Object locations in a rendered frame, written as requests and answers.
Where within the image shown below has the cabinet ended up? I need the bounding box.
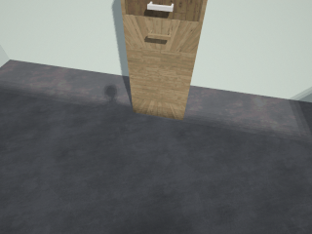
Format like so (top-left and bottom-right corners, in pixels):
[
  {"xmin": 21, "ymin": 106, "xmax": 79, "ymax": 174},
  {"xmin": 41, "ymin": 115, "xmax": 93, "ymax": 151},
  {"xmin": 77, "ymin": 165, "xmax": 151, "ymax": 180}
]
[{"xmin": 120, "ymin": 0, "xmax": 208, "ymax": 120}]

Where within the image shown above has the handle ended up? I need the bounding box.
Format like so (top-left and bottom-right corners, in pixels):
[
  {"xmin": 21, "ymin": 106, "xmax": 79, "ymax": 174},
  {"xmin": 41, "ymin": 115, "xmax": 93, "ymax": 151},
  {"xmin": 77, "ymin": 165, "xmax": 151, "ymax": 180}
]
[
  {"xmin": 147, "ymin": 1, "xmax": 174, "ymax": 12},
  {"xmin": 147, "ymin": 33, "xmax": 171, "ymax": 41}
]

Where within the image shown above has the drawer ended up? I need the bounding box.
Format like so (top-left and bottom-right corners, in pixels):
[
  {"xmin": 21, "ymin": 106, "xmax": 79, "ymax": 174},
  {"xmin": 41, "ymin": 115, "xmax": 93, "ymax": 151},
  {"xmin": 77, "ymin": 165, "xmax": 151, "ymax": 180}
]
[{"xmin": 125, "ymin": 0, "xmax": 203, "ymax": 21}]

